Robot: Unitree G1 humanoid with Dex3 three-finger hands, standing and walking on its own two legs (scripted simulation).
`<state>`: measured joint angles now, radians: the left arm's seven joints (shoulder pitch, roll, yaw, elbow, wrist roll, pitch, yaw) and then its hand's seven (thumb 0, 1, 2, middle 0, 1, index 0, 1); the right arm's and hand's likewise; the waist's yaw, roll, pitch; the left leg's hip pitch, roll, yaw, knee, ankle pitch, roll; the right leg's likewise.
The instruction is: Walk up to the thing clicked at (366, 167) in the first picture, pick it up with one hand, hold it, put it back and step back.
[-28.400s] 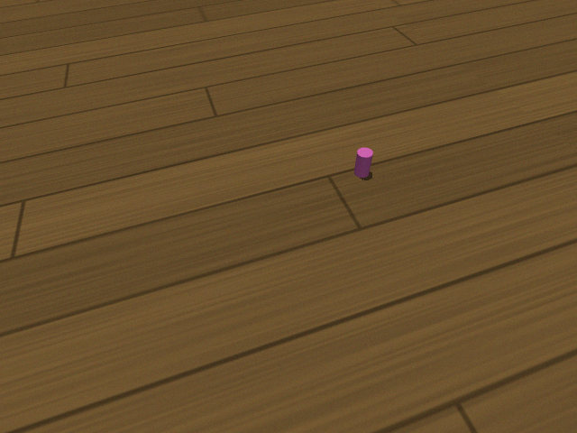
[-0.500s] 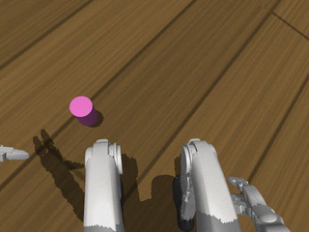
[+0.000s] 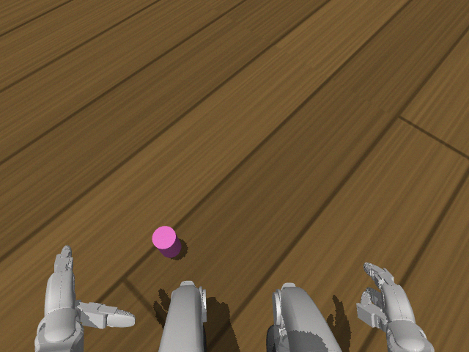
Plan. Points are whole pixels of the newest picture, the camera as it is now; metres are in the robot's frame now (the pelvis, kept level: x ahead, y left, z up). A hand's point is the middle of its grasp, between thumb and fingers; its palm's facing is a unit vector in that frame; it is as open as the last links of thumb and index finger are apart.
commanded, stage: home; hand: left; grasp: from the side
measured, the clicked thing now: (167, 242) +0.44 +0.23 -0.55
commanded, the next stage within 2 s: none
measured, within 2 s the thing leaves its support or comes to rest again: neither
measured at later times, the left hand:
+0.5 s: hand (97, 301) +0.20 +0.20 +0.05, palm faces +0.15 -0.95 -0.29, open 17.5 cm
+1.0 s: hand (107, 306) +0.20 +0.19 +0.05, palm faces +0.14 -0.95 -0.28, open 17.7 cm
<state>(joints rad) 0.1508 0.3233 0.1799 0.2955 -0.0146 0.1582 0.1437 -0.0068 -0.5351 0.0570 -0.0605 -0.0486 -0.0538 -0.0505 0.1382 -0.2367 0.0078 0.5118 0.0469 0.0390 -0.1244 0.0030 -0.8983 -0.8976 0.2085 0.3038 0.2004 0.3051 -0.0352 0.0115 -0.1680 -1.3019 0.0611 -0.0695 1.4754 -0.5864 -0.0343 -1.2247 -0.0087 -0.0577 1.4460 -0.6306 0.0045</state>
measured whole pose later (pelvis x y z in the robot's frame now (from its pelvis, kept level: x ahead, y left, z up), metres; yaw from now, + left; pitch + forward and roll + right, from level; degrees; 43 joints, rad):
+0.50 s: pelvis +0.04 +0.01 +0.10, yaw +2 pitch +9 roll -3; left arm 0.50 0.21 -0.02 -0.05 -0.02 0.28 0.17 -0.01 -0.55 0.05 -0.06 -0.05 -0.05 -0.05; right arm 0.29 -0.19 0.04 0.47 0.02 -0.07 -0.19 0.01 -0.90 -0.90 0.21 0.30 0.20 0.31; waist -0.03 0.04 -0.14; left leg -0.68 0.05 -0.03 1.00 -0.48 -0.01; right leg -0.60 -0.02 -0.05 0.94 -0.50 0.03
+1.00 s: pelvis +0.04 +0.00 +0.11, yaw +2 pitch +8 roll -2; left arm 0.47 0.20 -0.01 0.00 -0.01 0.27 0.14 -0.01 -0.58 0.03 -0.05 -0.04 -0.05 -0.04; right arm 0.28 -0.21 0.02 0.50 0.01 -0.10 -0.18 0.01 -0.90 -0.90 0.21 0.30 0.20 0.30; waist -0.02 0.03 -0.11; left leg -0.64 0.06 -0.04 0.96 -0.46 -0.03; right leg -0.56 -0.01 -0.05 0.92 -0.49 0.01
